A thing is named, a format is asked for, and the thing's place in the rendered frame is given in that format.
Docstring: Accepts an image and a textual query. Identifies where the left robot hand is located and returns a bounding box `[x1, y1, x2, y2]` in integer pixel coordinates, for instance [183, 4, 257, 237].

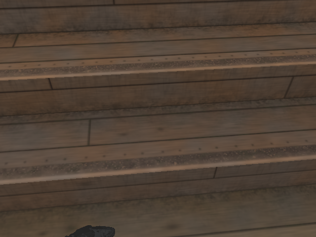
[65, 225, 116, 237]

